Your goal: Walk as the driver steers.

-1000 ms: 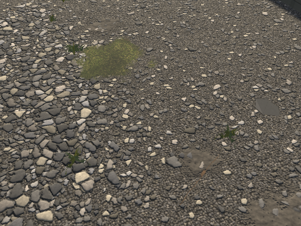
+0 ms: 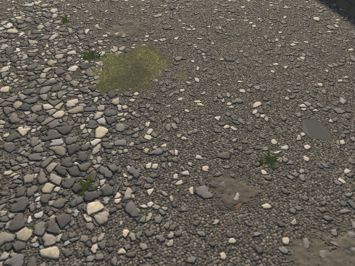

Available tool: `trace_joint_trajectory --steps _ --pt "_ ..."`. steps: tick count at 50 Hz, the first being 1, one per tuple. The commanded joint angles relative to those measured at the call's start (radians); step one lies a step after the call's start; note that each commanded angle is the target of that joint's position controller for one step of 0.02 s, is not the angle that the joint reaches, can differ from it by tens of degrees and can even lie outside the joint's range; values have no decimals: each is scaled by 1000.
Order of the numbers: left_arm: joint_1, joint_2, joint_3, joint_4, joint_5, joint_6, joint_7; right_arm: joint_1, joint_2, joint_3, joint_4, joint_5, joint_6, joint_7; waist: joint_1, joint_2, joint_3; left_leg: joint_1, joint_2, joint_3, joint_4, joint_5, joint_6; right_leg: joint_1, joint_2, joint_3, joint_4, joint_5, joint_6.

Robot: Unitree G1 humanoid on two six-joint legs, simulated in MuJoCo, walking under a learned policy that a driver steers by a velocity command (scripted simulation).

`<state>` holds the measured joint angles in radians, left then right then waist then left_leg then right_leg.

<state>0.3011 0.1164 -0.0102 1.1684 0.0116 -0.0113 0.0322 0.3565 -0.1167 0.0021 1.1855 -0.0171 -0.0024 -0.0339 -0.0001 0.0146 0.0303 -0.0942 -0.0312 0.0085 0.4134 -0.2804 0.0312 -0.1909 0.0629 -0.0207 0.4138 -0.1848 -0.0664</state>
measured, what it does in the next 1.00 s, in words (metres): walks ahead: left foot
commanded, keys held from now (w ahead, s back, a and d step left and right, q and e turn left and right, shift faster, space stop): no key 0.26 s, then w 0.74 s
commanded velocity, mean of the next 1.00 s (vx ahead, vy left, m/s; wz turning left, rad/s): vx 0.26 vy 0.00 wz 0.00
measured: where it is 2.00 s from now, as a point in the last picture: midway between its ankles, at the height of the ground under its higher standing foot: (175, 201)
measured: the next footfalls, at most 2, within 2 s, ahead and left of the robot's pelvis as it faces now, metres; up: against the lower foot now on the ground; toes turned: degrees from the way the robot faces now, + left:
left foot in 0.64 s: +0.10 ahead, +0.14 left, +0.00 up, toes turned +3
right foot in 1.10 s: +0.44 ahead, -0.01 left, +0.00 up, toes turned -3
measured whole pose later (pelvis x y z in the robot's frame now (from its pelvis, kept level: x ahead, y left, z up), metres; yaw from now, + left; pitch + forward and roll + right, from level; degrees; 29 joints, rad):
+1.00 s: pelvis +0.22 +0.06 -0.01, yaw +1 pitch +2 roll -1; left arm 0.00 0.18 0.04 0.95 0.02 -0.04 -0.03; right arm 0.57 -0.11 -0.01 1.13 -0.03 -0.10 -0.01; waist -0.07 -0.02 0.04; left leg 0.11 -0.05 0.04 0.19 -0.34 0.07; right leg -0.63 -0.03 -0.10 0.69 -0.08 -0.07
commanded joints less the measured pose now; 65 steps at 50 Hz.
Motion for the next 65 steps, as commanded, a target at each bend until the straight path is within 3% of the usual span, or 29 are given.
trace_joint_trajectory --steps 1,13,17,20,21,23,28,30,31,32,33,34,35,37,39,42,46,49,51,53,54,55,56,57,58,59,61,63,65 --pt "65 71 9 -8 0 -4 2 92 -57 -7 3 0 -2 -2 0 -11 80 -96 112 -102 -82 69 24 -2 -144 156 -88 27 -6" --pt "76 65 9 -8 0 -6 3 98 -52 -9 2 1 -4 -3 1 -10 79 -92 113 -101 -80 81 23 5 -144 154 -82 50 -7" --pt "95 118 35 -23 3 7 0 106 -71 -23 -20 -12 0 1 3 -41 95 -169 46 -61 12 -270 61 -49 -120 185 -75 -420 -61" --pt "215 142 55 -13 9 6 -5 46 -29 -15 -76 -28 -12 15 53 -121 152 -378 6 8 216 -264 72 0 -273 443 -185 -698 -165" --pt "236 152 63 -8 13 5 -5 20 -29 -16 -92 -33 -21 21 61 -138 148 -392 9 42 302 -188 66 -1 -336 540 -237 -718 -202" --pt "208 175 74 -29 24 -3 -6 -42 -65 -28 -131 -30 -33 33 58 -107 136 -425 42 12 431 -193 63 -33 -381 589 -282 -644 -232" --pt "89 172 80 -73 1 -25 -9 -20 -54 -37 -151 -9 -52 46 -24 -119 85 -194 27 49 264 -112 48 -168 -259 301 -250 -362 -144" --pt "58 178 87 -84 -8 -25 -9 95 -39 -42 -107 -1 -54 40 -78 -89 80 40 -28 115 85 -4 39 -296 -196 206 -150 -390 -125" --pt "48 162 84 -96 -6 -29 -9 161 -57 -49 -87 -4 -57 33 -103 -48 67 170 -21 88 34 -38 39 -389 -165 172 -57 -410 -111" --pt "12 115 74 -122 -1 -39 -15 256 -107 -60 -71 -17 -65 22 -141 89 53 272 143 -142 -97 -201 58 -507 -89 77 182 -389 -74" --pt "-1 51 58 -162 0 -52 -28 347 -214 -80 -70 -20 -67 17 -148 268 23 328 396 -568 -283 -514 132 -658 -1 -58 480 -365 -39" --pt "-43 134 77 -186 36 -52 -42 320 -223 -87 -55 -25 -48 11 -122 179 106 179 452 -678 -318 -628 200 -696 -59 -12 616 -329 -46" --pt "-75 136 79 -191 41 -53 -55 216 -183 -77 -91 -21 -50 17 -70 81 170 88 408 -603 -320 -566 192 -687 -102 17 668 -227 -46" --pt "-44 109 76 -165 31 -58 -66 121 -149 -64 -126 -9 -70 25 -9 47 146 28 308 -401 -330 -276 144 -592 -133 26 644 -82 -22" --pt "-42 108 79 -152 31 -49 -72 146 -112 -51 -112 -8 -88 23 3 52 111 45 246 -255 -307 8 121 -555 -126 -5 636 0 -5" --pt "-129 96 74 -185 26 -35 -67 225 -101 -41 -84 -5 -97 22 -8 69 84 97 220 -156 -257 363 123 -582 -110 -42 596 40 9" --pt "-341 78 54 -268 13 -38 -66 253 -105 -31 -85 -3 -100 18 -44 84 114 81 199 -98 -258 510 127 -537 -85 -90 374 107 20" --pt "-410 85 45 -298 3 -42 -67 269 -125 -33 -75 -9 -104 16 -53 108 118 98 209 -74 -247 603 131 -432 -57 -119 226 121 -6" --pt "-376 108 50 -300 2 -46 -60 251 -145 -37 -74 -11 -108 15 -23 107 92 137 228 -57 -183 789 128 -332 -32 -125 173 88 -45" --pt "-189 147 70 -246 -1 -58 -43 227 -173 -45 -74 -10 -108 10 59 106 -13 183 223 -30 39 1029 109 -131 22 -129 133 39 -81" --pt "-26 167 84 -193 2 -68 -34 207 -182 -48 -77 -2 -105 11 131 92 -93 125 201 -3 228 987 98 68 14 -117 68 93 -103" --pt "131 230 105 -161 28 -76 -24 206 -154 -42 -99 5 -104 18 181 34 -198 -69 167 11 494 677 92 319 -158 70 62 -30 -144" --pt "186 318 126 -162 48 -71 -27 330 -28 -22 -116 37 -99 32 115 -200 -342 -419 -16 51 913 -163 52 584 -485 607 -11 -87 -305" --pt "134 288 124 -163 8 -57 -38 251 -145 -54 -116 18 -95 32 116 -75 -319 -509 -13 -70 1004 -186 74 503 -459 732 -132 -213 -303" --pt "11 237 108 -180 -1 -60 -41 138 -148 -58 -160 8 -96 33 73 -75 -138 -568 45 -63 975 -91 79 345 -428 565 -164 -230 -263" --pt "-44 174 93 -187 1 -72 -45 75 -136 -58 -175 -1 -100 34 53 -19 -47 -542 79 -59 914 -26 78 202 -385 455 -200 -115 -231" --pt "-43 102 69 -162 2 -87 -35 78 -104 -60 -173 -22 -80 40 -16 -30 7 -438 117 -58 814 8 59 37 -299 298 -237 35 -174" --pt "11 104 63 -139 1 -103 -29 83 -76 -60 -175 -25 -59 49 -39 -43 11 -410 119 -40 755 9 42 3 -273 224 -248 152 -167" --pt "53 140 66 -128 -1 -110 -27 15 -80 -62 -204 -25 -44 55 -46 -53 35 -458 130 -17 688 51 27 -6 -260 170 -269 197 -167"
